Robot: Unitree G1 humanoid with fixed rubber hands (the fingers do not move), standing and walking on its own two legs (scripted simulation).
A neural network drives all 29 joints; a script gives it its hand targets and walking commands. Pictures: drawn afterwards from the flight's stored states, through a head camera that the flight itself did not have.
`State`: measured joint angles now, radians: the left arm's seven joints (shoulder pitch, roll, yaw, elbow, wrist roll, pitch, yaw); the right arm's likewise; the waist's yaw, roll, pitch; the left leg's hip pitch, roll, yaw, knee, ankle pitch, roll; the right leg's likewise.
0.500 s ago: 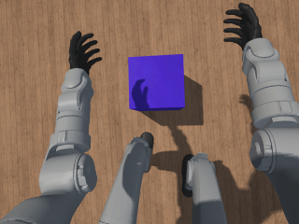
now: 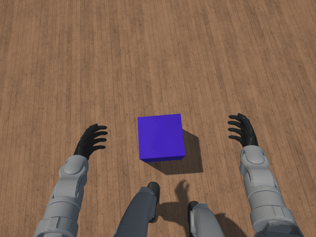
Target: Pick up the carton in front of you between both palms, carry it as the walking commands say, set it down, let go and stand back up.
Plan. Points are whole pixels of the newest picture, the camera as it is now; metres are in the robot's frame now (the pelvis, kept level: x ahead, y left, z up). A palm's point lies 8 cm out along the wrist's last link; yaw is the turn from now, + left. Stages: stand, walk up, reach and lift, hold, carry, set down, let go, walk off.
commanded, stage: let go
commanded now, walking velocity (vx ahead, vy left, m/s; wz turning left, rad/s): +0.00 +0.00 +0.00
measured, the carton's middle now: (161, 140) +0.42 +0.08 -0.60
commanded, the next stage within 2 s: stand in 0.92 s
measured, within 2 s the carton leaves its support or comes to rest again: neither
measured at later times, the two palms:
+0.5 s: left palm (80, 190) +0.20 +0.21 -0.01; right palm (308, 203) +0.23 -0.25 -0.02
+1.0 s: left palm (68, 192) +0.19 +0.24 -0.02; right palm (312, 215) +0.21 -0.26 -0.02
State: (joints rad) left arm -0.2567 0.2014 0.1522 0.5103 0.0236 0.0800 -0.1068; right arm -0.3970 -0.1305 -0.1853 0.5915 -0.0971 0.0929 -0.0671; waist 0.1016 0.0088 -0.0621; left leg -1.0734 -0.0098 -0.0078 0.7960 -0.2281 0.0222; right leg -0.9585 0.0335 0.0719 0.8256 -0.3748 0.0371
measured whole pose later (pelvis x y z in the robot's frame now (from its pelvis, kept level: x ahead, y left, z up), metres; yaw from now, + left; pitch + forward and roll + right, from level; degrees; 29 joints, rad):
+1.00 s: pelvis +0.05 -0.02 +0.05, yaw +2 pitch -2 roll +0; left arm 0.22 0.27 0.03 0.48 0.04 0.13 0.01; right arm 0.19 -0.23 -0.02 0.58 -0.04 0.06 0.00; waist 0.01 -0.03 0.03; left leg -0.25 -0.02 -0.04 0.52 -0.25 -0.01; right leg -0.11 0.02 0.05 0.50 -0.37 0.00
